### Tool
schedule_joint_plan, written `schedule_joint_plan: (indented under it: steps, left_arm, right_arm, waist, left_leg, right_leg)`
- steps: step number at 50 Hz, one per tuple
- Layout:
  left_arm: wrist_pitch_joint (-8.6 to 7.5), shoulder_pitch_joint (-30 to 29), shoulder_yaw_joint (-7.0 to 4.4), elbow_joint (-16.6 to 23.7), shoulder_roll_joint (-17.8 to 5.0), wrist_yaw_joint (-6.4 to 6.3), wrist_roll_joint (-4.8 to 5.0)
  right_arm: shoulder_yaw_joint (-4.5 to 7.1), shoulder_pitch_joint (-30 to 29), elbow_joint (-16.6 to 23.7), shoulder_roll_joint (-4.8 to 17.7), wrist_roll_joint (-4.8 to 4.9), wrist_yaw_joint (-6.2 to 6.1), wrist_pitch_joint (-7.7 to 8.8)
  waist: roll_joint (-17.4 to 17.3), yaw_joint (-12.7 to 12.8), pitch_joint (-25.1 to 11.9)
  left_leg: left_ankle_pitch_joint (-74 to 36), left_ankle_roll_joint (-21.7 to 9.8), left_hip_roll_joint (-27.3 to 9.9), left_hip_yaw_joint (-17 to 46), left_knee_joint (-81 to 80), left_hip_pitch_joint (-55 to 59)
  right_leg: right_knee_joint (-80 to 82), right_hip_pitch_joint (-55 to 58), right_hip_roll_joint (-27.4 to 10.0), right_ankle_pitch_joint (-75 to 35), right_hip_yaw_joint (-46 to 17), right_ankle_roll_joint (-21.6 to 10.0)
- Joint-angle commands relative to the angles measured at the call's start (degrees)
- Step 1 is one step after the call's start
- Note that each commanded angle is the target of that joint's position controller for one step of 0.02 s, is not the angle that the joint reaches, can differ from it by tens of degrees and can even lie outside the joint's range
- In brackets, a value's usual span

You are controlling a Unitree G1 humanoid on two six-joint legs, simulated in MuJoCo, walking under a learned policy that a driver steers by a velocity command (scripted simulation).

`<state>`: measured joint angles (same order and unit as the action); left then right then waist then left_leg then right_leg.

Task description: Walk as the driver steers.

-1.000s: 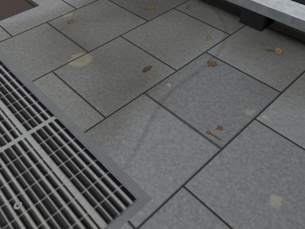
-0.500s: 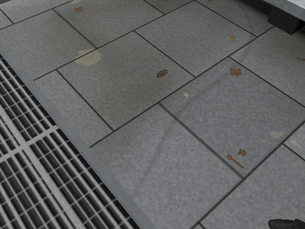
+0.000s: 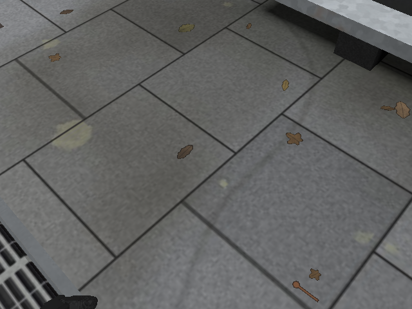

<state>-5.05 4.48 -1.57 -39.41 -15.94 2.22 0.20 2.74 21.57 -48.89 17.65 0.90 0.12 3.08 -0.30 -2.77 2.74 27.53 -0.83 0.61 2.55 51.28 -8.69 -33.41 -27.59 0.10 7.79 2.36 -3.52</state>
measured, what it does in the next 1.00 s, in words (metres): walks ahead, turning right: left foot, then right foot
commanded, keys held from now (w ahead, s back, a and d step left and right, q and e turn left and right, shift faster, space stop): w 0.36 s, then w+e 0.20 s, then e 0.42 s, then w+e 0.02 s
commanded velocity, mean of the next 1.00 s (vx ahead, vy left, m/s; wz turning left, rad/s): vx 0.38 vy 0.00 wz -0.25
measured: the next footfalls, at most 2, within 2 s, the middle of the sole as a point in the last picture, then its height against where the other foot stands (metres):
left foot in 0.48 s outside the picture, level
right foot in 0.94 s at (249, 261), level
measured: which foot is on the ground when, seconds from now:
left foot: up 0.00-0.46, down 0.48-0.94, up 0.96-1.00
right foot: down 0.00-0.48, up 0.50-0.92, down 0.94-1.00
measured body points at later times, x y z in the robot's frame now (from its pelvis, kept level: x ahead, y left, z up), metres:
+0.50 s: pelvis +0.29 +0.03 +0.00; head +0.32 +0.04 +0.45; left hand +0.28 +0.32 -0.13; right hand +0.51 -0.21 -0.07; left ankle +0.41 +0.14 -0.72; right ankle +0.11 -0.09 -0.71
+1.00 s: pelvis +0.48 +0.00 +0.00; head +0.52 -0.04 +0.45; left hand +0.72 +0.22 -0.08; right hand +0.52 -0.31 -0.13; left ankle +0.41 +0.15 -0.66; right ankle +0.55 -0.11 -0.72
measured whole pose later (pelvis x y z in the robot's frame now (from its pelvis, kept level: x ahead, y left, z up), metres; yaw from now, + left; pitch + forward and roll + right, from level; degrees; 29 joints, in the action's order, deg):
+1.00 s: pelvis +0.48 +0.00 +0.00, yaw -17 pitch +1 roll +2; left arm 0.1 8.7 -4.5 -36.7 -17.4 1.3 -0.4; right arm 3.9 6.4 -47.6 17.3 0.1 -0.7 1.2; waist -0.3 -0.1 4.9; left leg 32.7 2.3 -1.4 -4.5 57.9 -17.9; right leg -34.5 -27.6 1.1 8.8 0.8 -4.4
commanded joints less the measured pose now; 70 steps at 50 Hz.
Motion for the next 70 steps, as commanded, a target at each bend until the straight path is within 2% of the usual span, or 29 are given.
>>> schedule_joint_plan:
  steps: [1,3,6,14,20,23,24,25,26,27,29,30,33,38,42,45,46,47,48,49,50,52,53,55,59,64,68,69,70]
  left_arm:
    - [0.33,14.26,-3.01,-0.44,-9.58,-0.68,0.24]
    - [-0.15,9.30,-2.15,-0.14,-6.69,-0.45,-0.77]
    - [-1.21,8.54,-2.38,-1.07,-6.88,-0.30,-0.46]
    - [-0.35,14.79,-3.14,-5.24,-9.91,-1.87,0.43]
    - [1.67,18.95,-3.70,-8.55,-10.79,-2.51,1.11]
    - [2.46,16.38,-3.67,-8.18,-11.13,-2.85,0.92]
    - [2.29,16.14,-2.41,-6.77,-8.17,-2.86,-0.08]
    - [1.24,23.96,-0.47,-5.72,-1.35,-2.51,0.18]
    - [0.45,21.61,-1.38,-6.68,-5.62,-2.44,1.28]
    - [0.13,16.88,-2.73,-5.01,-9.56,-2.35,2.70]
    - [0.50,12.21,-2.98,-3.90,-8.60,-2.78,1.75]
    - [1.39,13.80,-3.37,-4.40,-7.80,-2.96,1.48]
    - [4.01,16.00,-3.27,-4.01,-4.78,-3.27,1.20]
    - [4.51,9.54,-2.60,-0.16,-2.69,-1.77,0.39]
    - [5.01,5.76,-3.47,3.03,-4.53,-0.04,0.15]
    - [5.51,8.63,-4.81,3.84,-6.74,0.40,-0.12]
    - [5.29,13.39,-5.89,2.68,-8.57,-0.03,-0.23]
    - [5.15,16.95,-7.62,2.58,-14.01,-1.37,-0.25]
    - [5.30,15.09,-7.89,4.41,-18.71,-2.35,-0.94]
    - [4.62,14.76,-6.72,6.18,-15.31,-1.56,-1.46]
    - [3.97,12.54,-6.25,6.48,-12.88,-1.09,-0.49]
    - [3.92,9.42,-5.32,5.76,-9.59,-1.58,1.64]
    - [4.03,7.45,-5.12,6.31,-9.48,-2.08,0.98]
    - [3.78,6.40,-5.17,7.43,-9.64,-3.03,-0.34]
    - [3.45,8.46,-5.82,7.26,-10.90,-3.98,0.34]
    - [4.21,10.11,-5.93,7.04,-11.33,-3.67,0.72]
    - [4.98,8.22,-4.97,7.39,-8.94,-3.53,0.84]
    - [4.91,7.37,-4.11,7.80,-6.22,-3.55,0.76]
    - [4.72,8.33,-2.73,8.31,-1.14,-3.48,0.90]
  right_arm:
    - [1.14,-3.58,6.76,7.79,1.64,0.52,2.92]
    - [1.41,-5.27,6.86,6.64,0.08,0.16,2.34]
    - [0.95,-2.57,5.53,3.85,-0.35,-0.13,0.64]
    - [-0.16,-18.28,9.67,1.16,-0.46,0.77,1.72]
    - [0.21,-24.19,12.57,2.79,-0.13,2.52,2.72]
    - [2.46,-10.96,8.96,7.13,-0.38,1.96,3.22]
    - [3.69,-0.87,6.98,10.73,-1.21,1.26,3.13]
    - [4.98,3.46,5.88,15.45,-1.58,1.00,2.53]
    - [3.47,3.73,6.26,9.75,-1.09,0.95,2.35]
    - [2.58,-0.03,6.31,7.19,-0.89,0.75,2.35]
    - [1.63,-7.49,6.51,3.98,-1.28,0.77,2.58]
    - [1.35,-9.94,6.49,2.93,-1.87,0.81,3.09]
    - [1.93,-14.07,5.78,3.90,-2.02,0.66,3.83]
    - [2.74,-14.93,4.63,6.50,-1.46,-1.32,2.10]
    - [3.37,-13.65,3.43,8.35,0.01,-1.78,0.23]
    - [3.91,-15.36,3.65,9.11,1.43,-2.04,-1.06]
    - [3.66,-14.89,3.59,7.91,1.42,-2.06,-1.39]
    - [3.14,-11.29,3.68,6.35,-0.33,-1.75,-1.37]
    - [1.61,-7.46,5.10,2.03,-3.45,-1.06,-1.29]
    - [1.76,-8.41,4.77,4.75,-1.99,-0.38,-1.20]
    - [2.39,-12.00,5.55,6.83,0.07,-0.08,-1.27]
    - [2.61,-15.66,6.06,6.60,-0.57,-0.52,-1.34]
    - [2.83,-16.48,6.50,7.04,-0.80,-0.64,-1.44]
    - [2.67,-16.12,6.18,6.03,-1.06,-0.51,-0.97]
    - [1.93,-17.62,6.13,3.90,-1.10,-0.38,0.16]
    - [1.97,-19.18,6.96,4.68,-0.16,0.32,1.57]
    - [2.66,-12.55,5.10,5.19,0.29,0.45,2.98]
    - [3.41,-6.86,3.70,7.18,0.01,0.05,3.10]
    - [4.04,-1.48,2.91,10.99,-1.26,-0.49,2.81]
  waist:
    - [6.03,7.64,-10.88]
    - [4.18,3.92,-4.57]
    - [4.88,1.63,-4.03]
    - [3.09,6.45,0.54]
    - [3.52,6.67,1.73]
    - [4.01,-1.12,-6.58]
    - [0.88,-5.18,-15.46]
    - [-13.15,-2.42,-23.88]
    - [-12.13,-4.51,-24.58]
    - [-9.13,-4.15,-15.32]
    - [-4.59,-0.85,-5.66]
    - [-5.98,1.48,-4.33]
    - [-5.60,4.83,-2.67]
    - [-4.69,3.14,-3.55]
    - [-4.09,2.23,-4.24]
    - [-4.14,4.86,-4.99]
    - [-1.86,7.05,-7.40]
    - [7.78,7.63,-10.52]
    - [20.16,2.67,-14.74]
    - [12.86,5.53,-24.35]
    - [7.24,5.72,-20.00]
    - [2.72,4.09,-10.95]
    - [4.78,2.82,-8.63]
    - [6.93,2.27,-7.72]
    - [6.92,3.53,-7.86]
    - [8.48,4.61,-6.32]
    - [7.30,0.08,-5.64]
    - [4.28,-2.33,-6.50]
    - [-6.43,-2.59,-8.55]
  left_leg:
    - [-1.95,-1.34,-3.68,2.99,22.72,-33.90]
    - [-9.37,-0.96,-7.73,2.24,15.52,-28.91]
    - [-13.21,0.72,-8.53,1.44,11.89,-24.56]
    - [-33.98,2.19,-6.44,-1.55,-14.82,-26.47]
    - [-27.28,-0.70,-4.48,-0.66,-22.89,-27.31]
    - [-25.01,-3.69,-1.28,-3.38,-25.94,-6.58]
    - [-26.51,-6.84,-8.65,3.43,-22.41,11.36]
    - [-15.49,-15.08,-23.27,28.31,-25.24,33.33]
    - [-8.71,-14.82,-24.36,36.51,-31.62,31.64]
    - [-7.56,-12.21,-22.68,27.95,-33.32,24.51]
    - [-19.86,-10.39,-18.74,15.52,-36.86,9.68]
    - [-29.59,-9.74,-17.28,10.12,-37.77,4.62]
    - [-49.41,-10.54,-16.10,-0.26,-38.79,-2.40]
    - [-50.38,-9.86,-13.75,-10.58,-38.86,-1.56]
    - [-48.08,-8.75,-16.43,-11.10,-34.27,4.85]
    - [-51.31,-6.28,-16.65,-11.76,-24.15,5.92]
    - [-50.26,-4.13,-13.80,-13.26,-15.27,4.28]
    - [-35.61,0.31,-8.83,-14.70,-1.22,-3.88]
    - [12.47,4.96,1.23,-12.06,18.72,-22.97]
    - [13.60,4.22,2.18,1.34,25.70,-25.59]
    - [8.46,2.76,-0.20,2.71,25.50,-28.68]
    - [-0.54,1.35,-4.00,2.56,15.85,-30.16]
    - [-3.42,1.11,-4.23,2.39,11.72,-27.05]
    - [-6.98,1.46,-2.92,1.35,5.55,-23.31]
    - [-10.56,3.23,-1.30,1.21,-6.96,-19.43]
    - [-11.65,3.12,0.35,1.13,-15.43,-15.14]
    - [-15.63,0.75,-0.17,0.27,-26.34,-0.63]
    - [-12.68,-1.14,-5.62,4.82,-29.31,7.80]
    - [0.91,-5.29,-17.74,19.60,-35.17,14.82]
  right_leg:
    - [17.17,36.14,-18.82,12.33,-31.13,-10.98]
    - [20.72,22.95,-14.48,2.20,-21.56,-9.50]
    - [24.57,17.20,-12.62,-5.94,-15.31,-10.66]
    - [26.93,20.46,-9.97,-9.13,-6.04,-8.22]
    - [20.93,31.26,-14.82,-14.50,-9.17,-7.19]
    - [5.89,28.77,-11.26,-29.89,-7.93,-4.58]
    - [-9.08,18.44,-7.95,-19.88,-6.01,-2.55]
    - [-30.49,-5.58,1.79,11.24,-2.70,1.91]
    - [-38.23,-11.51,1.44,25.39,-10.23,1.95]
    - [-40.47,-15.33,-1.44,21.65,-10.50,1.55]
    - [-36.14,-12.51,-5.37,13.82,-8.40,2.19]
    - [-34.34,-8.16,-6.61,12.02,-8.88,2.76]
    - [-30.71,-4.17,-6.39,10.42,-6.88,4.99]
    - [-11.97,-0.83,-5.57,-5.69,-2.56,5.32]
    - [-4.81,-0.49,-4.70,-4.86,-1.67,3.31]
    - [-0.07,4.09,-1.88,-0.08,0.81,0.21]
    - [4.52,11.25,0.59,-4.83,1.73,-1.65]
    - [7.00,21.91,-4.61,-30.78,-7.66,-5.04]
    - [4.48,35.48,-18.32,-51.34,-28.89,-16.28]
    - [9.67,36.61,-21.31,-35.77,-37.70,-20.57]
    - [12.45,33.30,-18.71,-18.24,-33.63,-17.99]
    - [17.66,23.22,-13.79,13.74,-29.72,-12.26]
    - [20.05,17.96,-12.14,19.45,-28.99,-11.23]
    - [22.05,14.47,-9.83,18.79,-27.06,-10.63]
    - [21.16,13.29,-8.14,16.98,-25.12,-10.41]
    - [19.83,11.05,-7.83,21.98,-28.72,-9.72]
    - [13.96,3.64,-4.37,26.66,-29.13,-6.45]
    - [5.79,-3.36,-1.45,28.40,-25.79,-3.65]
    - [-12.94,-11.80,5.40,27.00,-14.53,0.41]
